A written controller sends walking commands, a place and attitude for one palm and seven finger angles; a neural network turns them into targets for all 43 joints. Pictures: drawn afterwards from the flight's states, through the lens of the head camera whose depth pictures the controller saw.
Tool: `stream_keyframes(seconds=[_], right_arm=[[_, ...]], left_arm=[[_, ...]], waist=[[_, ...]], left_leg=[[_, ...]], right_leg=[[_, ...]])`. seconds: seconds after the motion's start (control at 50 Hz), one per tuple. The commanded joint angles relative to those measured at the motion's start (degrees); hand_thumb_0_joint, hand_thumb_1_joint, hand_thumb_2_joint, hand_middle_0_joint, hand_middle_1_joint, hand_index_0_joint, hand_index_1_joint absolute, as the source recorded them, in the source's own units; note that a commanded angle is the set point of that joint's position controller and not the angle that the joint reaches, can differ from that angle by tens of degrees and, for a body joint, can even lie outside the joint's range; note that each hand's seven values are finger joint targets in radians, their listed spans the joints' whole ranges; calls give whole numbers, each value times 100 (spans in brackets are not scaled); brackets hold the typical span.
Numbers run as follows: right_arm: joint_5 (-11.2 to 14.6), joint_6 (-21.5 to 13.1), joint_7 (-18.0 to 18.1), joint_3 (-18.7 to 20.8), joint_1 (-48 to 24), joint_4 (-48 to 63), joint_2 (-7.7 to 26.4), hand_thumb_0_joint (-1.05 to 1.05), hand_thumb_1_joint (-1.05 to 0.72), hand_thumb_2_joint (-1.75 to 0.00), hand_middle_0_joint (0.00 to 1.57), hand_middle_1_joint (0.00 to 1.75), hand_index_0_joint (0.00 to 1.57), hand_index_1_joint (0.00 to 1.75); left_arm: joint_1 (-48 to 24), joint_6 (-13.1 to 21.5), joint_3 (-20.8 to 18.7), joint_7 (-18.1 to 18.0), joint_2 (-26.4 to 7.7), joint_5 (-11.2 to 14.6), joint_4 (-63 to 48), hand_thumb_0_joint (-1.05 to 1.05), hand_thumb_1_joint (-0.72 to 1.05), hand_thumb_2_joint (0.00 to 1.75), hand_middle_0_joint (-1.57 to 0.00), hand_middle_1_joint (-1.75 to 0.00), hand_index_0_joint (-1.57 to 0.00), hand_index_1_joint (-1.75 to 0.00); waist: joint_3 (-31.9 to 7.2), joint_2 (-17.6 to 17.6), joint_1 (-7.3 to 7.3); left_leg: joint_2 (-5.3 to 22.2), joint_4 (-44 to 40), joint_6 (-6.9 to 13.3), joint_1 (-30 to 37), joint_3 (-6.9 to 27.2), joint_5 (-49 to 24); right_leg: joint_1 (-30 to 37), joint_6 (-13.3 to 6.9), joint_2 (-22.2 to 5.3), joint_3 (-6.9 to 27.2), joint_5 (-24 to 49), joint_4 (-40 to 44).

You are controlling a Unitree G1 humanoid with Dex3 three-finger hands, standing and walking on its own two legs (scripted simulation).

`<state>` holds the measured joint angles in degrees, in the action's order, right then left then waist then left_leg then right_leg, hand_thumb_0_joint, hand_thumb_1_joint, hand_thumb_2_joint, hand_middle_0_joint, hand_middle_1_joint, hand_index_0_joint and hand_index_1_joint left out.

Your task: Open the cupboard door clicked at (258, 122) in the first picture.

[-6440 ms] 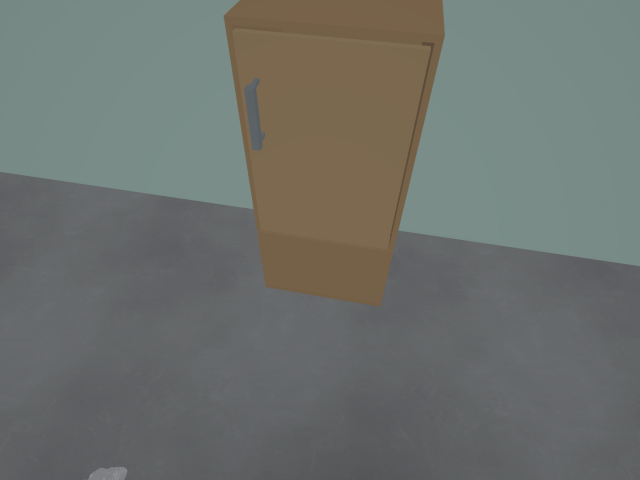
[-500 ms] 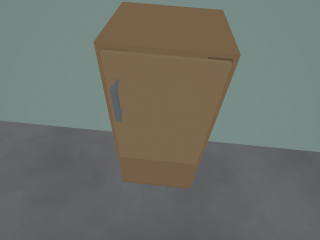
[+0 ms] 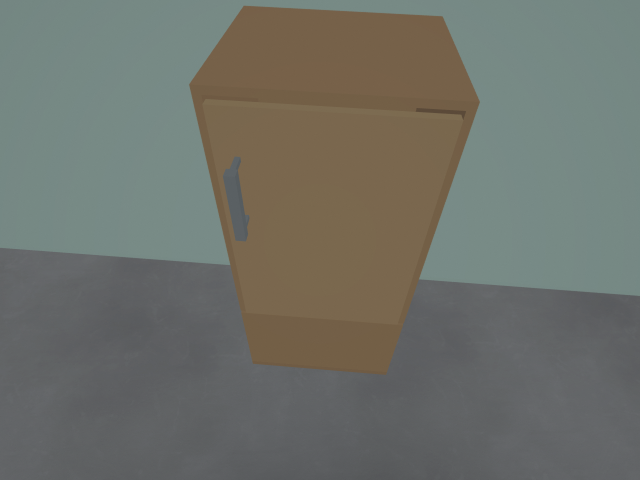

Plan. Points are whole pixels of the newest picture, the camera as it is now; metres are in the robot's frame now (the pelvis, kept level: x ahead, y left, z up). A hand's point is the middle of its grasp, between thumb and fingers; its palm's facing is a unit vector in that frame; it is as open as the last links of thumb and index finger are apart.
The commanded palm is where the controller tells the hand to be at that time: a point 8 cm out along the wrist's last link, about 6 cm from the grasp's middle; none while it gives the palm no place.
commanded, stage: look again from close up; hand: left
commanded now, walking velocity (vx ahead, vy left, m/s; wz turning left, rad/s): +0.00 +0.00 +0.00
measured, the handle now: (239, 200) +0.57 +0.18 +0.01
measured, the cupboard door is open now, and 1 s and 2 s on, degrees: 0 0 0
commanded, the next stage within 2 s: raise the hand with hooked fingers in 0.40 s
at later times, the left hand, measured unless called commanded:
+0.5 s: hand out of the picture +0.03 +0.20 -0.17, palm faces +0.00 -0.98 -0.20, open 7.3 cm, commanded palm +0.10 +0.25 -0.06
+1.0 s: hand (148, 471) +0.15 +0.22 -0.05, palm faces +0.09 -1.00 -0.02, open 9.0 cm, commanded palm +0.15 +0.27 -0.04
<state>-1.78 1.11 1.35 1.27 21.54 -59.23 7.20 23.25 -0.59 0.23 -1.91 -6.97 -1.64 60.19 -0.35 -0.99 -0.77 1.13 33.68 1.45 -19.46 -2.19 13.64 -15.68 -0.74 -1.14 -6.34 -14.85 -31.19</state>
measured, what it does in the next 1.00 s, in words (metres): lowers itself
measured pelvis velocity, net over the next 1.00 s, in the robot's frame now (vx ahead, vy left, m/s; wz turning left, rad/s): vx -0.01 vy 0.00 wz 0.05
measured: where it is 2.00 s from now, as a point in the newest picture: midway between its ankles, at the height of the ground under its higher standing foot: outside the picture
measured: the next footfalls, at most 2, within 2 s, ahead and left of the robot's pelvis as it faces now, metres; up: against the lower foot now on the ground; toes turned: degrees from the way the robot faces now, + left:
none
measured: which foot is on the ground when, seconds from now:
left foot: down 0.00-1.00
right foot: down 0.00-1.00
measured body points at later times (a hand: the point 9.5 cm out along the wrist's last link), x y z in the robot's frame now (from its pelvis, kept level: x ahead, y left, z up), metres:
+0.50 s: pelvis +0.00 +0.02 +0.01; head -0.01 +0.03 +0.46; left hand +0.03 +0.25 -0.15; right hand +0.02 -0.21 -0.14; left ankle +0.05 +0.10 -0.73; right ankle +0.02 -0.11 -0.73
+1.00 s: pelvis -0.01 +0.00 -0.09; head +0.02 +0.03 +0.36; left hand +0.14 +0.27 -0.05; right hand +0.23 -0.22 -0.11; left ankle +0.05 +0.10 -0.73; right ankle +0.02 -0.11 -0.73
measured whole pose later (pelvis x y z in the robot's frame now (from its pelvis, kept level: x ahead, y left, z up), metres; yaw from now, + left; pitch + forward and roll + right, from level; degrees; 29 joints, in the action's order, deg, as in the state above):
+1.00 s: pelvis -0.01 +0.00 -0.09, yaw +3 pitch +11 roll -3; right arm 1.8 -13.4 2.6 1.3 10.6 -25.8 14.5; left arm 29.0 24.8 -10.1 17.9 -14.4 16.4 0.0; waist -7.8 0.7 2.2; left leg -0.2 69.3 1.9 -53.0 1.5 27.6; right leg -47.8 -1.2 0.8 -4.6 -30.7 -67.3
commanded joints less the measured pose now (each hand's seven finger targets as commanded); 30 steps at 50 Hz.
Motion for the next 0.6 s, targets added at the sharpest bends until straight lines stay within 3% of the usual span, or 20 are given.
stream_keyframes(seconds=[0.0, 0.04, 0.08, 0.16, 0.34, 0.42, 0.46, 0.48, 0.5, 0.52, 0.54, 0.56, 0.58], right_arm=[[23, -144, 19, 87, 318, 516, 407, 0, -90, -90, 20, 30, 20, 30], [37, -185, 12, 51, 201, 522, 487, 0, -90, -90, 20, 30, 20, 30], [60, -206, 19, 69, 83, 563, 639, 0, -90, -90, 20, 30, 20, 30], [78, -252, 12, 65, -70, 535, 722, 0, -90, -90, 20, 30, 20, 30], [97, -219, -37, 79, -243, 460, 839, 0, -90, -90, 20, 30, 20, 30], [98, -189, -53, 84, -324, 398, 867, 0, -90, -90, 20, 30, 20, 30], [101, -193, -55, 74, -325, 351, 877, 0, -90, -90, 20, 30, 20, 30], [128, -226, -51, 6, -720, 646, 993, 0, -90, -90, 20, 30, 20, 30], [475, -1087, 170, 105, -865, 2710, 1737, 0, -90, -90, 20, 30, 20, 30], [493, -1668, 379, -87, -1188, 2352, 1384, 0, -90, -90, 20, 30, 20, 30], [552, -1857, 344, -39, -1271, 2253, 1187, 0, -90, -90, 20, 30, 20, 30], [593, -1934, 327, -89, -1080, 2173, 1238, 0, -90, -90, 20, 30, 20, 30], [516, -2021, 323, 13, -1185, 2367, 1428, 0, -90, -90, 20, 30, 20, 30]], left_arm=[[-91, 98, -212, -99, -647, 3, -574, 0, 90, 90, -20, -30, -20, -30], [35, 107, -182, -102, -600, 7, -590, 0, 90, 90, -20, -30, -20, -30], [75, 110, -184, -95, -609, 14, -587, 0, 90, 90, -20, -30, -20, -30], [88, 130, -170, -89, -631, 27, -596, 0, 90, 90, -20, -30, -20, -30], [-138, 138, -170, -78, -796, 24, -646, 0, 90, 90, -20, -30, -20, -30], [-138, 136, -153, -74, -784, 25, -599, 0, 90, 90, -20, -30, -20, -30], [-124, 130, -155, -76, -780, 21, -564, 0, 90, 90, -20, -30, -20, -30], [12, 143, -86, -258, -900, -7, -310, 0, 90, 90, -20, -30, -20, -30], [-4432, 1431, -1248, -248, -2344, 1151, -9223, 0, 88, 89, -20, -32, -20, -32], [-1336, 1252, -955, -388, -1936, 828, -7851, 0, 85, 88, -20, -33, -20, -33], [198, 567, -184, -523, -619, 1006, -6722, 0, 83, 87, -21, -34, -21, -34], [-19, 578, 117, -444, -145, 1191, -6593, 0, 81, 86, -21, -36, -21, -36], [-512, 924, -295, -389, -589, 1257, -6703, 0, 78, 85, -21, -37, -21, -37]], waist=[[501, 326, -112], [534, -174, 10], [652, -271, 77], [477, -94, 136], [407, 139, 79], [498, 130, 46], [444, -64, 56], [818, 441, 222], [-2179, -642, -604], [-1886, -1318, 179], [-835, -1307, 5], [-20, -901, -178], [397, -747, -266]], left_leg=[[235, -392, 54, -85, 384, 515], [446, -817, 113, -150, 631, 455], [575, -1161, 147, -421, 829, 574], [559, -1238, 139, -171, 727, 129], [490, -1379, 74, 167, 604, 194], [471, -1476, 48, 184, 614, 502], [503, -1580, 50, 171, 664, 545], [510, -562, -118, -62, 181, 209], [-46, -1101, -92, 1662, 417, -192], [304, -1404, -243, 1747, 760, 706], [250, -1693, -462, 605, 951, 1514], [100, -1431, -283, 212, 804, 1733], [11, -999, -215, -185, 831, 1808]], right_leg=[[-798, -301, -674, 983, -1260, 929], [-492, -202, -429, 734, -749, 614], [-159, -114, -307, 560, -239, 431], [195, -65, -357, 588, 296, 493], [244, -13, -480, 688, 260, 822], [116, -4, -496, 742, 23, 939], [216, 8, -481, 692, 105, 910], [80, -63, -607, 710, 549, 893], [310, -87, 17, 115, 488, 266], [-182, -163, 75, 30, -350, -281], [-693, -114, 149, -123, -788, -528], [-924, -81, 166, -92, -600, -408], [-1194, -61, 150, -75, -815, -225]])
